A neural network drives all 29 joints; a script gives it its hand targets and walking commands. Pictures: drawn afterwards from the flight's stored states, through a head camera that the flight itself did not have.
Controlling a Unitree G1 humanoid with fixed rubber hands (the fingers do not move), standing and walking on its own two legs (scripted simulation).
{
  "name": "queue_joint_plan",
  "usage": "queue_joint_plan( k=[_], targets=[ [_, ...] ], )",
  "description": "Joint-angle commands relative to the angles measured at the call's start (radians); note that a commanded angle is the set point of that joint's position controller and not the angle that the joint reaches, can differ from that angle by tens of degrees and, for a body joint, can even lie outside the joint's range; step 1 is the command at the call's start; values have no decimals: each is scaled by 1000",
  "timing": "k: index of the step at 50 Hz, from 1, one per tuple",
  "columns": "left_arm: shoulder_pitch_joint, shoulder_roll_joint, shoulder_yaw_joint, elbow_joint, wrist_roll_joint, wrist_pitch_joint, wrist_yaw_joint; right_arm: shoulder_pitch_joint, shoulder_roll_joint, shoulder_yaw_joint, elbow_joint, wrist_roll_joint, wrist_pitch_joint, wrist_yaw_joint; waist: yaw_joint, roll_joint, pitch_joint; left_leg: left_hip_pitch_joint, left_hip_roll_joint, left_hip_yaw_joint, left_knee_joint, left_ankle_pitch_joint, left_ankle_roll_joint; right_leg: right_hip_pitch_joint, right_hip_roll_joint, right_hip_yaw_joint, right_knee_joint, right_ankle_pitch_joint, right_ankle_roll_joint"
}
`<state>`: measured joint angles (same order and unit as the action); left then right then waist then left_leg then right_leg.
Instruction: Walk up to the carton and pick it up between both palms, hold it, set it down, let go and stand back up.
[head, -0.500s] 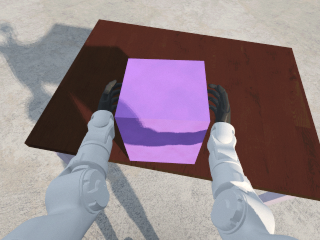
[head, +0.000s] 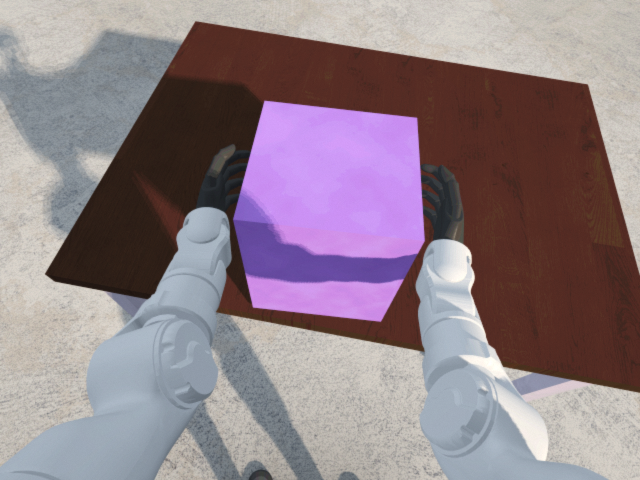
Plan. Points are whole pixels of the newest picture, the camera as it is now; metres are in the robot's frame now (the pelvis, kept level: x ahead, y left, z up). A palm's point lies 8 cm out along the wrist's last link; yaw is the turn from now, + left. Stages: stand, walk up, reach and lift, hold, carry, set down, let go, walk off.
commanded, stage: set down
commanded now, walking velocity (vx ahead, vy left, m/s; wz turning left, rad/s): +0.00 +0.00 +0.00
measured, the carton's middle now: (327, 220) +0.47 +0.00 -0.04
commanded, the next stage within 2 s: none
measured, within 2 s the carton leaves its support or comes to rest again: neither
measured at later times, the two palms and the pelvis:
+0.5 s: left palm (214, 207) +0.44 +0.15 +0.03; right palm (444, 231) +0.41 -0.14 +0.04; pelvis +0.00 +0.00 +0.00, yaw +1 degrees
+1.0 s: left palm (213, 209) +0.43 +0.15 +0.03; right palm (443, 233) +0.41 -0.14 +0.04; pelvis -0.01 +0.00 +0.00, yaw +1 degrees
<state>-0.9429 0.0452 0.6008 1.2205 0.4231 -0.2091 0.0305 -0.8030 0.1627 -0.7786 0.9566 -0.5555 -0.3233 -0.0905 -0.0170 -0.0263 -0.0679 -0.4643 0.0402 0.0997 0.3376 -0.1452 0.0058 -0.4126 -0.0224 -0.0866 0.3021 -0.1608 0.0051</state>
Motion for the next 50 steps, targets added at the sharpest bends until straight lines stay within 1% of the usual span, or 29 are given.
queue_joint_plan(
  k=[1,4,5,6,7,9,11,12,14,17,19,20,22,24,25,28,29,30,31,32,34,37,38,40,41,45,47,49,50],
  targets=[
    [-540,-432,-173,-48,52,-64,-124,-504,465,248,69,-80,-21,155,9,74,-631,298,-5,20,58,446,-27,268,24,-24,60,433,16],
    [-539,-430,-168,-60,56,-57,-121,-493,449,225,82,-84,-14,160,9,79,-616,318,-5,17,59,437,-29,247,27,-25,51,383,13],
    [-533,-425,-163,-54,58,-54,-120,-489,448,218,84,-89,-11,160,6,77,-611,314,-1,21,60,442,-30,248,28,-27,49,389,12],
    [-523,-429,-155,-52,62,-51,-121,-491,445,220,73,-89,-9,160,14,72,-609,306,-3,19,58,436,-29,252,26,-25,51,385,14],
    [-528,-423,-150,-51,68,-49,-122,-492,451,210,74,-94,-7,161,12,68,-615,301,-4,22,53,418,-22,253,25,-26,50,374,15],
    [-521,-420,-148,-53,68,-49,-123,-491,455,212,62,-95,-6,158,6,54,-602,277,-8,25,49,398,-19,269,23,-27,53,384,20],
    [-518,-423,-151,-66,69,-50,-122,-471,452,203,71,-95,-1,158,-2,74,-604,276,-9,24,45,399,-20,273,19,-20,51,389,20],
    [-515,-425,-148,-76,79,-49,-122,-470,458,208,65,-95,1,160,2,78,-610,282,-9,23,46,408,-22,266,20,-24,53,389,21],
    [-503,-427,-141,-74,82,-46,-122,-464,458,200,59,-102,1,163,-5,65,-598,288,-8,18,50,419,-22,259,22,-24,50,388,22],
    [-477,-425,-126,-64,97,-37,-127,-463,457,203,37,-100,6,165,6,60,-576,270,-11,17,37,390,-18,274,19,-27,52,389,26],
    [-477,-423,-128,-78,97,-36,-131,-451,467,205,35,-97,7,163,-3,47,-569,263,-15,19,38,396,-11,279,18,-24,56,410,33],
    [-478,-414,-124,-77,94,-38,-134,-450,464,207,34,-104,8,161,1,43,-566,252,-15,18,37,385,-11,290,16,-21,56,411,32],
    [-477,-419,-130,-85,93,-43,-135,-445,466,209,33,-103,3,159,-3,48,-579,251,-15,16,39,408,-8,302,15,-23,64,432,35],
    [-471,-423,-122,-77,104,-41,-136,-436,465,200,36,-112,6,158,-2,58,-552,249,-16,14,36,387,-7,289,14,-20,61,403,32],
    [-471,-420,-124,-83,103,-38,-138,-438,463,194,30,-112,7,157,-9,53,-547,263,-15,16,37,390,-6,279,16,-23,56,393,33],
    [-441,-406,-107,-89,116,-32,-138,-419,464,198,30,-108,14,156,1,42,-523,245,-17,23,39,392,-2,289,13,-16,62,416,36],
    [-446,-401,-104,-92,113,-33,-140,-418,468,194,29,-104,16,156,-5,38,-526,225,-18,17,38,374,1,298,13,-14,65,409,33],
    [-444,-400,-100,-91,117,-30,-140,-405,466,192,40,-111,19,157,-1,49,-520,233,-17,15,34,366,2,290,14,-16,63,395,33],
    [-439,-403,-104,-98,119,-28,-140,-401,465,190,26,-112,21,157,-7,41,-535,247,-17,17,35,372,0,282,16,-21,60,384,33],
    [-435,-402,-111,-101,118,-26,-140,-401,459,191,28,-107,25,158,-2,51,-516,247,-18,16,35,372,1,269,14,-17,59,379,34],
    [-439,-402,-102,-112,126,-25,-138,-393,464,179,29,-116,26,158,-5,50,-520,275,-17,17,40,372,-1,235,20,-25,50,334,35],
    [-429,-406,-106,-106,131,-26,-135,-387,461,167,23,-130,24,158,-13,53,-529,301,-13,13,52,403,-6,199,22,-30,47,321,29],
    [-427,-402,-102,-113,133,-27,-134,-388,455,170,20,-124,25,160,-2,63,-531,306,-14,14,55,408,-6,196,19,-26,48,326,32],
    [-422,-395,-87,-107,147,-20,-134,-386,454,157,29,-126,31,162,-1,63,-505,292,-16,15,53,389,-3,192,20,-27,43,311,32],
    [-417,-387,-85,-114,145,-20,-134,-385,463,166,21,-123,33,163,3,50,-507,285,-15,16,56,383,2,188,20,-27,48,314,34],
    [-416,-392,-85,-115,143,-20,-131,-380,450,149,25,-130,38,163,-5,62,-513,291,-14,7,66,406,-4,174,22,-26,52,298,24],
    [-406,-389,-77,-119,147,-18,-131,-367,442,140,40,-138,45,164,-15,58,-483,305,-14,9,63,390,-6,156,26,-32,43,272,25],
    [-399,-382,-77,-115,149,-13,-134,-362,442,142,31,-131,49,160,-13,65,-473,317,-11,4,74,401,-3,133,25,-27,43,262,25],
    [-403,-379,-68,-115,153,-12,-134,-366,435,137,24,-136,51,160,-8,59,-482,315,-16,6,67,377,-1,140,24,-29,41,241,24]
  ],
)
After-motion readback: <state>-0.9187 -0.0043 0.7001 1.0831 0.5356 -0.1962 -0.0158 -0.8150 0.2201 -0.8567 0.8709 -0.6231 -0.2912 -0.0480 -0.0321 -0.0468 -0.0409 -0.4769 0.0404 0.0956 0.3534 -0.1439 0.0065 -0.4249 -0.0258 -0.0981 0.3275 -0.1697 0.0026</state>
